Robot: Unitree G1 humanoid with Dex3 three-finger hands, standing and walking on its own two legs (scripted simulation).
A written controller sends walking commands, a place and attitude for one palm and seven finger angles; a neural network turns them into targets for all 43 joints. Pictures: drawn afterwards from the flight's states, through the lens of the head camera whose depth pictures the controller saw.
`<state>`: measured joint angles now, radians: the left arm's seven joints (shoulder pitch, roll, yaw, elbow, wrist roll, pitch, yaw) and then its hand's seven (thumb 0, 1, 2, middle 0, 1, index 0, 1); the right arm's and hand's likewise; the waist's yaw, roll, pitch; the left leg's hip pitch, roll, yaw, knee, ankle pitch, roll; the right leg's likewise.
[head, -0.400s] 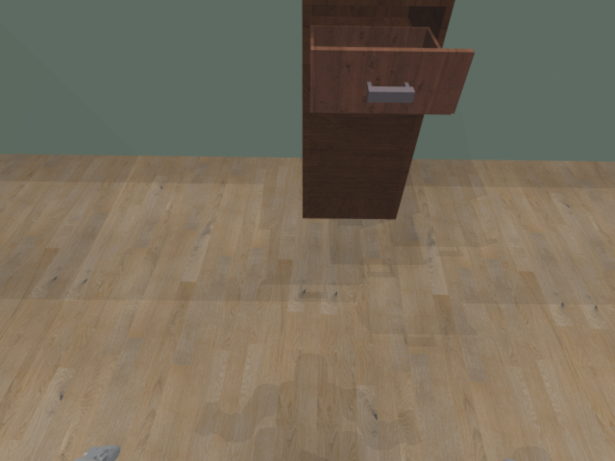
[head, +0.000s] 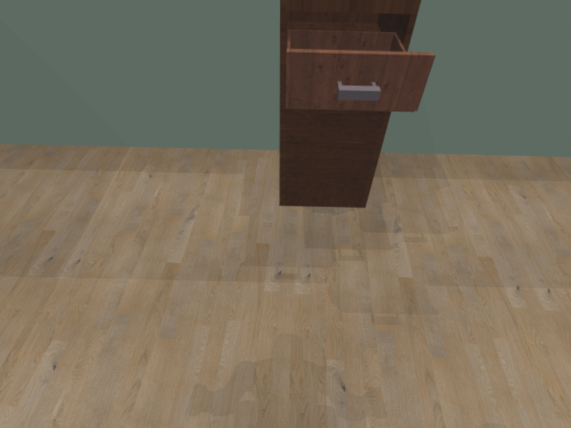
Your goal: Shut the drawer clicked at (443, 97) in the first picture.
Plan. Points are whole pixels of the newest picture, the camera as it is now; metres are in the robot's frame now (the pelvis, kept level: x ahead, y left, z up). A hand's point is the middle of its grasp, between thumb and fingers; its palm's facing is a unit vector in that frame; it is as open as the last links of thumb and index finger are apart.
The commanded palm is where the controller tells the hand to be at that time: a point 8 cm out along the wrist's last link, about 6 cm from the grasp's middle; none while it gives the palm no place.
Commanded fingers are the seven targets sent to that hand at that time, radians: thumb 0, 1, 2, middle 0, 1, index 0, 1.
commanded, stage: stand and wait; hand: left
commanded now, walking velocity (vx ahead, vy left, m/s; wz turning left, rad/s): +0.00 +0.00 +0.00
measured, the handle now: (357, 88) +0.93 -0.13 +0.03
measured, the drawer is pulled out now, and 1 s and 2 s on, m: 0.30 0.30 0.30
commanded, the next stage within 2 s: look at it before walking up in 0.42 s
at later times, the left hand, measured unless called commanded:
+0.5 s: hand out of the picture +0.07 +0.24 -0.15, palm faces -0.02 -0.94 -0.34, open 7.4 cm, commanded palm none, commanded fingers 0.00 0.90 0.90 -0.20 -0.30 -0.20 -0.30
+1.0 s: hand out of the picture +0.05 +0.24 -0.15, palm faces -0.02 -0.94 -0.33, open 7.4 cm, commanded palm none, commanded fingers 0.00 0.90 0.90 -0.20 -0.30 -0.20 -0.30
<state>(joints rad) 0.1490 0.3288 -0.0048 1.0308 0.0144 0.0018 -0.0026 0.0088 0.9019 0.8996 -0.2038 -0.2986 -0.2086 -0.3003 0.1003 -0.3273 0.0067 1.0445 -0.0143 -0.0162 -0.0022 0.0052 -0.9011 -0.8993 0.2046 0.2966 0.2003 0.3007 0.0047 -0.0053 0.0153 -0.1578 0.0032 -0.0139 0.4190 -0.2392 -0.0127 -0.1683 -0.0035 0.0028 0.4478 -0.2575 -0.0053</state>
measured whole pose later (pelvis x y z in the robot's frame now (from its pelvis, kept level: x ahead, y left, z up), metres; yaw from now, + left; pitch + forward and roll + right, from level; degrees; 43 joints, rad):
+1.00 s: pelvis -0.01 -0.01 +0.00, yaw +0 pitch -2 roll +0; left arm 0.16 0.34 0.00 1.09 0.01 0.00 0.00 0.01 0.90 0.90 -0.20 -0.30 -0.21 -0.30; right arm 0.14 -0.33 0.01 1.12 -0.01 -0.02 0.00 0.00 -0.90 -0.90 0.20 0.30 0.20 0.30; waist 0.00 -0.01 0.02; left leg -0.15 0.02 -0.02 0.36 -0.19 -0.02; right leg -0.15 0.01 0.00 0.38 -0.20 -0.01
